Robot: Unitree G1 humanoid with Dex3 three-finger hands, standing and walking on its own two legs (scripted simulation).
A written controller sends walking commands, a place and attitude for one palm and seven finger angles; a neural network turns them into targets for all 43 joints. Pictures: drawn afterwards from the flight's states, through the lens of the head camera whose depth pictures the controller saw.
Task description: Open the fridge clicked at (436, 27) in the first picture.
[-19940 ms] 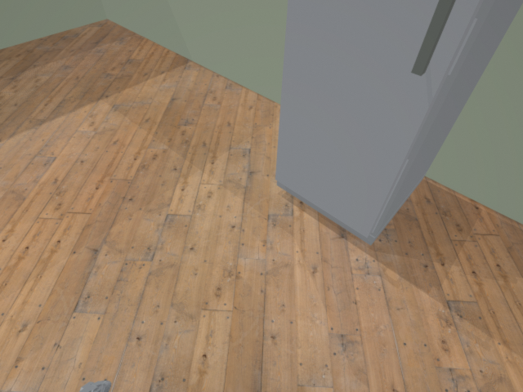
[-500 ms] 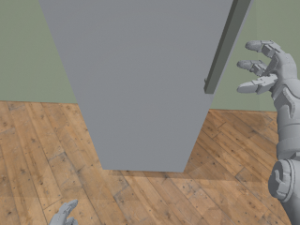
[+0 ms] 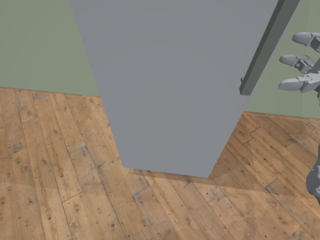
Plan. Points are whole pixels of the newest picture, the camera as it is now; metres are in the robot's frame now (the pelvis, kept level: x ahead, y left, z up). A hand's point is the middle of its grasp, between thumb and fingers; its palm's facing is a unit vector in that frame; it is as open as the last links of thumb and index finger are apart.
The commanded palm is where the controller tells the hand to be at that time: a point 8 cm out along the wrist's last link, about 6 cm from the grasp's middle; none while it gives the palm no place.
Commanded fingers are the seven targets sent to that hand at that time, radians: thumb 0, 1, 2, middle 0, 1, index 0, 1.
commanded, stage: move the hooked fingers beside the handle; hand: right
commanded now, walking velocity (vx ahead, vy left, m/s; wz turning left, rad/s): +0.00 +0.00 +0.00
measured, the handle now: (270, 29) +0.55 -0.15 +0.26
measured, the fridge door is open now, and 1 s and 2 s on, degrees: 0 0 0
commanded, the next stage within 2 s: feel for the door with the fingertips in 0.12 s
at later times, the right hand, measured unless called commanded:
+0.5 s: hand (279, 64) +0.48 -0.17 +0.22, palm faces -0.08 +1.00 +0.01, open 14.0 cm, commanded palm +0.46 -0.22 +0.22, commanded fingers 0.00 0.50 -0.30 0.30 1.20 0.30 1.20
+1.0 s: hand (274, 61) +0.48 -0.16 +0.22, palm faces -0.03 +1.00 -0.02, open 14.0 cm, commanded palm +0.47 -0.22 +0.22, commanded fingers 0.00 0.50 -0.30 0.30 1.20 0.30 1.20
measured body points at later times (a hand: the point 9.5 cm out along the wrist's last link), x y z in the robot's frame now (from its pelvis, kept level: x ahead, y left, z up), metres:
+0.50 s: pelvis +0.01 +0.00 +0.00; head +0.04 +0.00 +0.45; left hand +0.10 +0.25 -0.11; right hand +0.48 -0.23 +0.22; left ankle +0.05 +0.14 -0.73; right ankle -0.03 -0.13 -0.73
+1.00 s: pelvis +0.00 +0.01 +0.00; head +0.03 +0.01 +0.45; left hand +0.07 +0.27 -0.11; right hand +0.48 -0.22 +0.22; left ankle +0.05 +0.14 -0.73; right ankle -0.03 -0.13 -0.73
